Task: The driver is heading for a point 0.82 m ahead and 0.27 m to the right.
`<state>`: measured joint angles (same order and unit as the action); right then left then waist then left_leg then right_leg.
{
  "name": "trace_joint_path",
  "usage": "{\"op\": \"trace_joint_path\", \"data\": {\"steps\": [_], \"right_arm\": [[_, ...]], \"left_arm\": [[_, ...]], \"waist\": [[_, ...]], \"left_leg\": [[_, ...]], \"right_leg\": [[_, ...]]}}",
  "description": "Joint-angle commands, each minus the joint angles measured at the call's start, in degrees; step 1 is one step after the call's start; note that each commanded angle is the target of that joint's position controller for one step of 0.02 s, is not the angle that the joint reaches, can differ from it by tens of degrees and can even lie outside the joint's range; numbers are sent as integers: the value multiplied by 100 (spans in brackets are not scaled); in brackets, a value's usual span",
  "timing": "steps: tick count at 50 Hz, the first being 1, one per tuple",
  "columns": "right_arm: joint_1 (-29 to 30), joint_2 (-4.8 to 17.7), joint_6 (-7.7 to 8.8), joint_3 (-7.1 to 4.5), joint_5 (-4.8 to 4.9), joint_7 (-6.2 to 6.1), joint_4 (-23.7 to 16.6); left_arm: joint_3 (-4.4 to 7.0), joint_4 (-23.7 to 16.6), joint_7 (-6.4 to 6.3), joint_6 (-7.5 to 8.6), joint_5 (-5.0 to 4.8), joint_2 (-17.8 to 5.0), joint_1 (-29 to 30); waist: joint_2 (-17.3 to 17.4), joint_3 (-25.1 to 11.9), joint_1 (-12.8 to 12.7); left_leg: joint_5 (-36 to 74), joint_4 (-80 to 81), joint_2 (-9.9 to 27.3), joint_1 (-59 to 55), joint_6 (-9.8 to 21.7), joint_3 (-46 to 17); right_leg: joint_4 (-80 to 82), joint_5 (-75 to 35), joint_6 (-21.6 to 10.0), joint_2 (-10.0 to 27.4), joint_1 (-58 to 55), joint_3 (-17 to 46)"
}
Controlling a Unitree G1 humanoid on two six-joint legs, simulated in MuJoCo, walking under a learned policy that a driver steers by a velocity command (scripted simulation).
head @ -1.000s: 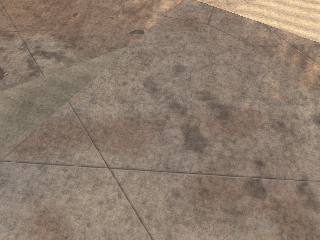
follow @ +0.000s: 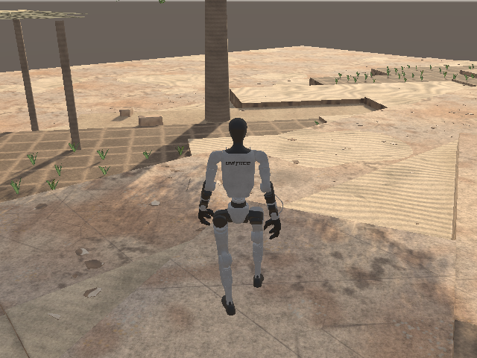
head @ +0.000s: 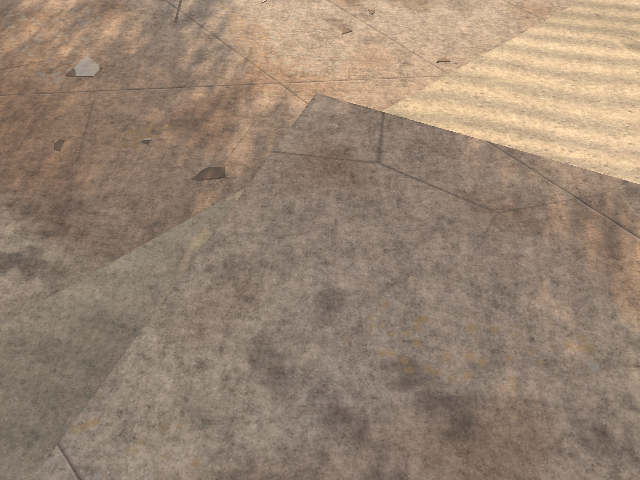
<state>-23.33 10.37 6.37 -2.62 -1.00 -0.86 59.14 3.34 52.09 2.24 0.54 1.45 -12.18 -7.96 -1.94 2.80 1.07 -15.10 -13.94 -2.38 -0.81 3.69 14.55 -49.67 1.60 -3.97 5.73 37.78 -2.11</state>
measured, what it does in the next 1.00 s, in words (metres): walks ahead, turning right: right foot, then left foot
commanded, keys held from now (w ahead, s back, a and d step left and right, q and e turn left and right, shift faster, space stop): w+e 0.90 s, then w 0.10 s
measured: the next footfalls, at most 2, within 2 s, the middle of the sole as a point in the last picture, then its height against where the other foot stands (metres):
right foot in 0.18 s outside the picture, level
left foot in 0.72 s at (340, 421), level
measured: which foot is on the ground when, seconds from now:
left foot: down 0.00-0.20, up 0.22-0.70, down 0.72-1.00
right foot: up 0.00-0.16, down 0.18-0.74, up 0.76-1.00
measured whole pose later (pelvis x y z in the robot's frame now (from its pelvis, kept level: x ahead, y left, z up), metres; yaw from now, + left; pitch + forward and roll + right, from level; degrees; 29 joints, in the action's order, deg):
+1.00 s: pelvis +0.54 -0.11 +0.00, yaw -35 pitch +1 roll +1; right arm -19.5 14.6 5.3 -2.8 -1.3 0.4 47.7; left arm 3.8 43.5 2.9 0.2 2.2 -17.3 -10.7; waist -3.1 1.6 1.6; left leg -11.4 -17.5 -0.8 7.0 2.2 8.4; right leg -60.7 12.5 -2.8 1.4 36.1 3.2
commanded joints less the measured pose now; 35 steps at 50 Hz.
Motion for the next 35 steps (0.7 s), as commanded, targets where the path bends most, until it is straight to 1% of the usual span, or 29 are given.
{"op": "trace_joint_path", "data": {"steps": [1, 3, 5, 6, 7, 8, 9, 10, 11, 12, 13, 14, 15, 16, 17, 18, 19, 20, 22, 25, 28, 30, 31, 32, 33, 34, 35], "right_arm": [[-195, 710, 58, -103, 1, -66, -212], [-356, 772, -3, -117, -14, -105, -149], [-292, 888, -68, -146, -41, -140, -164], [-232, 981, -108, -175, -53, -155, -186], [-173, 1072, -163, -205, -61, -155, -221], [-134, 1151, -218, -232, -52, -131, -275], [10, 1172, -240, -241, -21, -87, -399], [-153, 550, -214, -127, 69, 15, -785], [441, 859, -137, -190, 48, 74, -1106], [969, 855, -58, -171, 45, 104, -1273], [932, 836, 9, -145, 69, 104, -1268], [816, 828, -12, -160, 26, 82, -1181], [698, 804, -119, -157, -92, 78, -1178], [611, 751, -238, -150, -167, 97, -1161], [621, 713, -331, -145, -193, 123, -1202], [705, 674, -396, -134, -194, 144, -1253], [886, 663, -435, -125, -189, 159, -1337], [1135, 671, -457, -118, -183, 167, -1441], [1655, 722, -479, -110, -165, 174, -1641], [2254, 748, -474, -77, -143, 196, -1881], [2771, 751, -431, -18, -115, 229, -2106], [3037, 779, -379, 15, -84, 243, -2260], [3077, 816, -350, 21, -68, 244, -2322], [2969, 875, -322, 15, -56, 237, -2338], [2676, 951, -294, -4, -43, 219, -2287], [2162, 1076, -264, -53, -31, 174, -2148], [1402, 1234, -212, -127, -27, 107, -1924]], "left_arm": [[-81, -521, 57, 60, 14, -9, 646], [-71, -634, 69, 71, 39, -72, 802], [-14, -631, 61, 67, 58, -194, 634], [26, -577, 43, 59, 68, -269, 382], [83, -466, 23, 68, 67, -361, -44], [165, -301, -6, 103, 77, -497, -620], [302, -74, -69, 148, 142, -787, -1425], [483, -111, -142, 147, 186, -1477, -1577], [504, -204, -136, 63, 11, -1624, -1589], [459, -178, -191, 32, -30, -1487, -1306], [382, -181, -217, 56, -69, -1173, -1050], [324, -220, -236, 102, -77, -960, -779], [269, -242, -263, 156, -129, -812, -638], [236, -264, -263, 223, -145, -765, -619], [234, -248, -256, 291, -168, -806, -714], [250, -222, -248, 332, -175, -901, -825], [268, -216, -241, 352, -168, -986, -950], [276, -209, -237, 355, -163, -1029, -1085], [273, -201, -227, 336, -155, -1039, -1368], [270, -202, -232, 310, -146, -1058, -1714], [267, -213, -265, 293, -111, -1089, -1970], [270, -231, -292, 282, -73, -1127, -2072], [278, -254, -312, 281, -57, -1167, -2060], [289, -293, -335, 284, -49, -1214, -1976], [303, -355, -349, 289, -45, -1280, -1788], [321, -429, -335, 306, -40, -1363, -1556], [330, -463, -286, 338, -60, -1415, -1432]], "waist": [[554, 367, 56], [576, 352, 77], [709, 180, -79], [809, 16, -209], [838, -223, -393], [793, -561, -619], [440, -973, -1050], [-826, -1481, -780], [-539, -1739, -820], [-54, -883, -728], [248, -448, -495], [497, -185, -221], [451, -167, -36], [367, -248, 45], [320, -282, 81], [271, -274, 89], [210, -247, 45], [140, -190, -32], [13, -94, -224], [-103, -77, -459], [-158, -39, -640], [-204, -7, -716], [-243, 0, -696], [-279, -9, -602], [-318, -55, -418], [-335, -234, -164], [-166, -623, 178]], "left_leg": [[2891, 502, 1597, 210, 308, -339], [3523, 245, 1722, -245, 303, -194], [5042, -340, 1788, -537, 266, 5], [5763, -809, 1815, -632, 263, 72], [6127, -1528, 1831, -659, 278, 102], [5832, -2518, 1832, -456, 252, 103], [4597, -4027, 1704, 431, 77, 162], [8, -6217, 833, 2852, -246, 96], [-1529, -7178, 70, 4047, -357, -1193], [-932, -6983, 512, 4634, -288, -1594], [-465, -6427, 715, 4423, -270, -1586], [-310, -5929, 868, 4059, -298, -1601], [-270, -5626, 934, 3679, -388, -1619], [-255, -5417, 961, 3417, -464, -1627], [-258, -5259, 945, 3369, -536, -1575], [-160, -5064, 937, 3404, -598, -1518], [20, -4852, 929, 3504, -649, -1469], [235, -4621, 927, 3654, -692, -1435], [641, -4128, 896, 3976, -734, -1414], [1115, -3443, 769, 4229, -721, -1450], [1294, -2844, 596, 4299, -660, -1457], [1268, -2462, 463, 4201, -578, -1445], [1224, -2267, 413, 4044, -520, -1474], [1154, -2037, 369, 3735, -453, -1524], [998, -1792, 287, 3183, -369, -1532], [755, -1635, 122, 2341, -267, -1483], [782, -1380, 15, 1343, -157, -1407]], "right_leg": [[828, -213, -77, -157, -175, -436], [1117, 96, -227, -276, -244, -585], [1249, 631, -451, -557, -657, -755], [1260, 969, -579, -745, -970, -837], [1360, 1245, -718, -937, -1407, -867], [1666, 1335, -863, -1104, -2117, -805], [2224, 1279, -1101, -889, -3379, -253], [2376, 1300, -1881, 880, -5189, 2424], [3298, 1267, -2273, 1412, -5489, 4513], [3446, 1065, -2049, 1298, -4967, 3561], [3539, 545, -1786, 1114, -4258, 2994], [3596, -98, -1525, 797, -3675, 2469], [3642, -568, -1407, 546, -3286, 2093], [3659, -869, -1351, 383, -3103, 1879], [3661, -1177, -1348, 276, -3034, 1766], [3679, -1333, -1325, 185, -2958, 1655], [3710, -1364, -1283, 118, -2926, 1614], [3745, -1347, -1226, 71, -2935, 1613], [3773, -1267, -1102, 23, -3095, 1702], [3673, -1296, -970, -1, -3501, 1837], [3488, -1506, -964, 37, -3884, 1989], [3312, -1747, -953, 103, -4077, 2122], [3218, -1864, -912, 149, -4123, 2204], [3115, -1964, -829, 180, -4092, 2276], [2960, -2180, -706, 167, -3914, 2282], [2577, -2770, -560, 76, -3651, 2230], [1742, -3124, -434, -156, -3474, 2105]]}}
